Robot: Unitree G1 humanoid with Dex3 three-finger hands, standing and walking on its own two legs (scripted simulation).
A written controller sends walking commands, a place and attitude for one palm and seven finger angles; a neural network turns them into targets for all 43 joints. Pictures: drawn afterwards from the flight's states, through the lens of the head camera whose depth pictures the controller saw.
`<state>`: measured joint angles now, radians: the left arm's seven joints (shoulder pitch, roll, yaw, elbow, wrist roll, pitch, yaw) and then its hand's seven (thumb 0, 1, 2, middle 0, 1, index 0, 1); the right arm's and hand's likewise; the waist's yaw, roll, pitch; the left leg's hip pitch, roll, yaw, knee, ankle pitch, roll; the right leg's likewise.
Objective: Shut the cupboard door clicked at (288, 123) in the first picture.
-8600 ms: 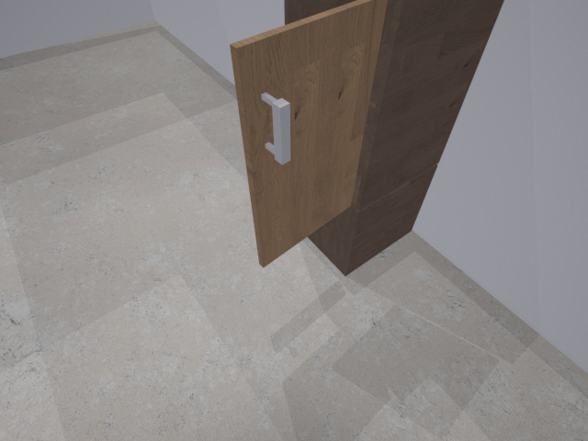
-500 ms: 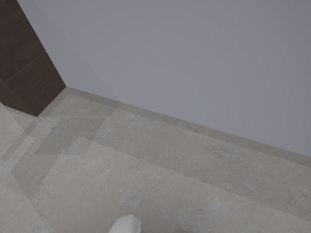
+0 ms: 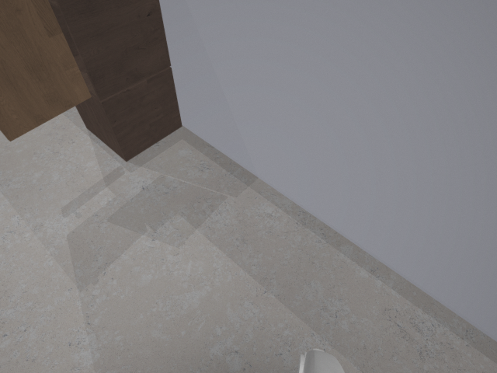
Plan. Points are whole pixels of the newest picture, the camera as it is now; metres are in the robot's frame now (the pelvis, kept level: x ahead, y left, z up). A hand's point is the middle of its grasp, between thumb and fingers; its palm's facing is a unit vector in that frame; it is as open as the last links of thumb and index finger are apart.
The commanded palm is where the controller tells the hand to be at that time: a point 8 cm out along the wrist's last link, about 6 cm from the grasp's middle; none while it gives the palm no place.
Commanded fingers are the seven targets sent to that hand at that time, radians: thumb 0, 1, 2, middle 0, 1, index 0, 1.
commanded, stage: walk to a spot facing it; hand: left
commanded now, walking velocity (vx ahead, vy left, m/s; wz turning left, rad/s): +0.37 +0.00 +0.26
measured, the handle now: out of the picture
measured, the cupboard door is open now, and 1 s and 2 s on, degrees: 95 95 95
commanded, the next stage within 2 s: turn to face it in 1.30 s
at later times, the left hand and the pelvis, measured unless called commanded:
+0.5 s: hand (189, 317) +0.23 +0.14 -0.15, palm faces +0.23 -0.95 -0.23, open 7.1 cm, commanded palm none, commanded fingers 0.00 0.90 0.90 -0.20 -0.30 -0.20 -0.30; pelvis +0.21 -0.06 +0.01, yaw +12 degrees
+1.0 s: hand (163, 241) +0.39 +0.23 -0.17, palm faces +0.35 -0.92 -0.16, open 7.3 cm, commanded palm none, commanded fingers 0.00 0.90 0.90 -0.20 -0.30 -0.20 -0.30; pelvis +0.41 +0.05 +0.01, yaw +17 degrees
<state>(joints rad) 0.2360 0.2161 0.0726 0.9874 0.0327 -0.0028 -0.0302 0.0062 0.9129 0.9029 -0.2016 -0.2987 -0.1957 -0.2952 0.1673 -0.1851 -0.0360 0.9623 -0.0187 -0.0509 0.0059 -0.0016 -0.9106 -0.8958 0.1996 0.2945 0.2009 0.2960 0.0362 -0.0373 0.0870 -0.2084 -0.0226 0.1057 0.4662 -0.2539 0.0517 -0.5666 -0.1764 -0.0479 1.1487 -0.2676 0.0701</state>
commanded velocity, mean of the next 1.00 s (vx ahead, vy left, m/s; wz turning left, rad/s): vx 0.37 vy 0.00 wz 0.23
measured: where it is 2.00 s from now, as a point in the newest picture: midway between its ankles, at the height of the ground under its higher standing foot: (236, 232)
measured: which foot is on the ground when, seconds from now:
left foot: down 0.00-0.24, up 0.26-0.72, down 0.74-1.00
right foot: up 0.00-0.22, down 0.24-0.74, up 0.76-1.00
